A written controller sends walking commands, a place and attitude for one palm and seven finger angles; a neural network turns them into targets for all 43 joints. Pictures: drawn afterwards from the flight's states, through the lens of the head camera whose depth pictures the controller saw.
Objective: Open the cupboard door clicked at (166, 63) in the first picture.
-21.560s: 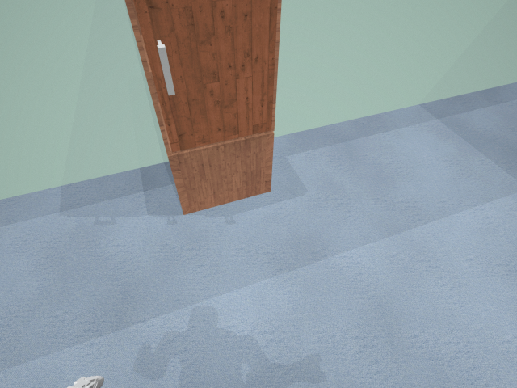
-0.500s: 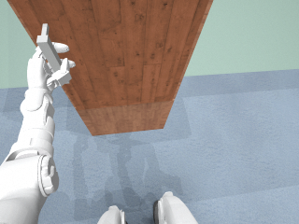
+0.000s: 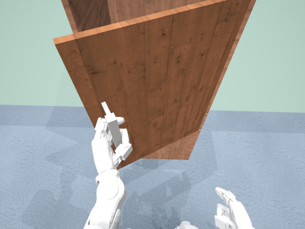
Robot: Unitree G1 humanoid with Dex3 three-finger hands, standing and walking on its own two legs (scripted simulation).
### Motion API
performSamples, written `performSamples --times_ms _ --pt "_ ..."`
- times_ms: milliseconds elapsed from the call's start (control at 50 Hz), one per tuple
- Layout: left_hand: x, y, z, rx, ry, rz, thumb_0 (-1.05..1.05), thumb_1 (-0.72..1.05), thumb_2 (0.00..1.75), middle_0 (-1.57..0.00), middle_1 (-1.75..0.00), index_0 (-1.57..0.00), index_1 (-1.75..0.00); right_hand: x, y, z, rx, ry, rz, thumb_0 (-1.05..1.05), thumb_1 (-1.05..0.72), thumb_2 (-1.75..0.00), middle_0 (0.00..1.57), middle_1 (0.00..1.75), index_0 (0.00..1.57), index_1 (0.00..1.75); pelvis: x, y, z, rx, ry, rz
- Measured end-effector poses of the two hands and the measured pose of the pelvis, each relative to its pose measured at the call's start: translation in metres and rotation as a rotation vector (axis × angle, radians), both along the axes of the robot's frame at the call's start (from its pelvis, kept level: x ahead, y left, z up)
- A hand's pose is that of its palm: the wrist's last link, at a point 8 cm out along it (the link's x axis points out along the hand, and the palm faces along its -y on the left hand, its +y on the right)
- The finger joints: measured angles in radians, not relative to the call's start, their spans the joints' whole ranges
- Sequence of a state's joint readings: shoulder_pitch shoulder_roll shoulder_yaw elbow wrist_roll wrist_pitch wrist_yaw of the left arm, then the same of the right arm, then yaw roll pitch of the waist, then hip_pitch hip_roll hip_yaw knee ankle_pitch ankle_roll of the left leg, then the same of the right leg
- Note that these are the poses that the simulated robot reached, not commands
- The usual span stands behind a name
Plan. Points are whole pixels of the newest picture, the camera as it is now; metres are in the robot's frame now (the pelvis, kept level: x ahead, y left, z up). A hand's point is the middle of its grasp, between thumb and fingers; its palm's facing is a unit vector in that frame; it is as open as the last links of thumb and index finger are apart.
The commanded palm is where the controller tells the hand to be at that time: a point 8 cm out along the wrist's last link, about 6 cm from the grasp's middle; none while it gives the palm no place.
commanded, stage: pull the door open along its arc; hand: left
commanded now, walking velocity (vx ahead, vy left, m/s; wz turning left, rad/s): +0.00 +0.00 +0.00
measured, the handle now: (113, 128) +0.36 +0.13 +0.06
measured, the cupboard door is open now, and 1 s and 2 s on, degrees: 29 39 39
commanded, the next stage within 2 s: open thumb and fingers to let go in 0.20 s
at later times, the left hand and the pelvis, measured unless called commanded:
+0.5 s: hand (144, 160) +0.27 +0.04 +0.05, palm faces +0.44 -0.90 -0.05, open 6.5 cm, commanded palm +0.23 +0.08 +0.05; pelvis -0.02 -0.06 +0.00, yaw +4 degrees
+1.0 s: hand (143, 161) +0.27 +0.04 +0.05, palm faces +0.41 -0.91 -0.01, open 14.4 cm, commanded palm +0.23 +0.09 +0.05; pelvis -0.05 -0.05 +0.00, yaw +3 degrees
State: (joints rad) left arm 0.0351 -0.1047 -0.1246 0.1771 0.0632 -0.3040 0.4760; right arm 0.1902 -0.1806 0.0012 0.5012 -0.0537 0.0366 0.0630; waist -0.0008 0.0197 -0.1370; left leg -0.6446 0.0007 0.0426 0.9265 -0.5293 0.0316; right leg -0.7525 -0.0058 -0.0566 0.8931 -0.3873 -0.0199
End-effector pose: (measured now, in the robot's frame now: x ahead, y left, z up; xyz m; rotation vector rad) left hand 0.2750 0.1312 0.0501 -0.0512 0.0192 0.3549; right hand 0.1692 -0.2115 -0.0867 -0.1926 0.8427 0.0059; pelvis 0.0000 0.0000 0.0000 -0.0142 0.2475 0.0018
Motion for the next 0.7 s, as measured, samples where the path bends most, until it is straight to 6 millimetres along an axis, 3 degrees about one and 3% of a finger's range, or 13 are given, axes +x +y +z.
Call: performSamples --times_ms 120,280,500,700 --pt "-0.030 -0.023 0.005 0.044 0.052 -0.031 0.01 0.67 0.72 -0.35 -1.32 -0.40 -1.35 0.029 0.010 0.016 0.040 -0.101 0.021 0.01 -0.91 -0.90 0.20 0.30 0.20 0.30 0.003 -0.014 0.002 0.008 -0.038 0.006" --pt "-0.050 -0.043 0.007 0.066 0.072 -0.027 0.01 0.67 0.72 -0.35 -1.29 -0.40 -1.35 0.033 -0.008 0.016 0.043 -0.131 0.041 0.01 -0.91 -0.90 0.20 0.30 0.20 0.30 0.003 -0.034 0.000 0.015 -0.061 0.034" --pt "-0.044 -0.052 0.005 0.082 0.046 0.105 0.00 0.58 0.76 -0.37 -1.31 -0.38 -1.32 -0.008 -0.055 -0.014 -0.019 -0.030 0.019 0.01 -0.91 -0.90 0.20 0.30 0.20 0.30 -0.016 -0.058 -0.005 0.043 -0.056 0.060" --pt "-0.042 -0.051 0.003 0.084 0.027 0.091 0.00 0.07 0.55 -0.34 -1.26 -0.33 -1.26 -0.046 -0.076 -0.022 -0.040 0.025 -0.030 0.01 -0.91 -0.90 0.20 0.30 0.20 0.30 -0.034 -0.066 -0.003 0.053 -0.063 0.055"
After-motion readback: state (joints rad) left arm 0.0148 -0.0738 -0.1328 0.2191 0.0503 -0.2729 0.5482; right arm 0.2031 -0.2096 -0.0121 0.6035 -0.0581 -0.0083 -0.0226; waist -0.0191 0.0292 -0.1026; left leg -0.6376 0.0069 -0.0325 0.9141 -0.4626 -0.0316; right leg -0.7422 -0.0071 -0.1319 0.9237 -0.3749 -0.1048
